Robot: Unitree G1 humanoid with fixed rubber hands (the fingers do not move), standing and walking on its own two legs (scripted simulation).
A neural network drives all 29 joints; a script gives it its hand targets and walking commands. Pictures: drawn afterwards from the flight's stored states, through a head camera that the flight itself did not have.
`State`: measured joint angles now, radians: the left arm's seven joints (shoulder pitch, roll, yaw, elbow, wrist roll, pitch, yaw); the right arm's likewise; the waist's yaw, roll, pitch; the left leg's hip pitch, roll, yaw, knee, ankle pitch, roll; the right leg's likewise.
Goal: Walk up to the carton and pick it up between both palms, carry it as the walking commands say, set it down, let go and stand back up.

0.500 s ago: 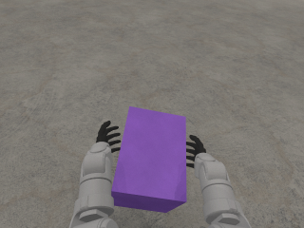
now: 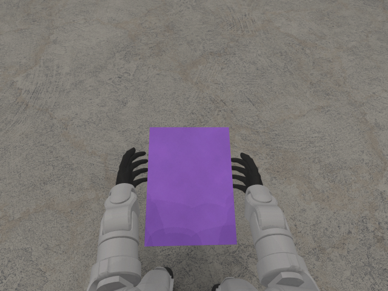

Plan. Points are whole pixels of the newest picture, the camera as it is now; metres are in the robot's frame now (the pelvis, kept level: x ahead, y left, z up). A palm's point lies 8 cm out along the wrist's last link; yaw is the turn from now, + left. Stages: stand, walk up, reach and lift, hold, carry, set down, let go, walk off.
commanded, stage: set down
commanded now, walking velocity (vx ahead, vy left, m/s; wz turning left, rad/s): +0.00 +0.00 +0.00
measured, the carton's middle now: (189, 188) +0.34 +0.03 -0.12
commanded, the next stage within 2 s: none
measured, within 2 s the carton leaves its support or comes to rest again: neither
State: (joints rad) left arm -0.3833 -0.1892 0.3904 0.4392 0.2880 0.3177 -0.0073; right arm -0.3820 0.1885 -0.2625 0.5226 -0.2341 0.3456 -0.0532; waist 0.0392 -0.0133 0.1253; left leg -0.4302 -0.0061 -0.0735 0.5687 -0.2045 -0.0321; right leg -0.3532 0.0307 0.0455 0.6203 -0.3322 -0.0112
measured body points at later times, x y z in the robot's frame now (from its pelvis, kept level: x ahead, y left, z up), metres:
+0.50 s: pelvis -0.04 +0.04 -0.06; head +0.18 +0.06 +0.33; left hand +0.35 +0.17 -0.15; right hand +0.34 -0.09 -0.15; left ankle +0.05 +0.14 -0.73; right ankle -0.01 -0.11 -0.73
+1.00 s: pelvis -0.07 +0.04 -0.16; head +0.18 +0.06 +0.21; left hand +0.39 +0.18 -0.24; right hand +0.37 -0.08 -0.25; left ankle +0.05 +0.14 -0.73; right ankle -0.01 -0.11 -0.73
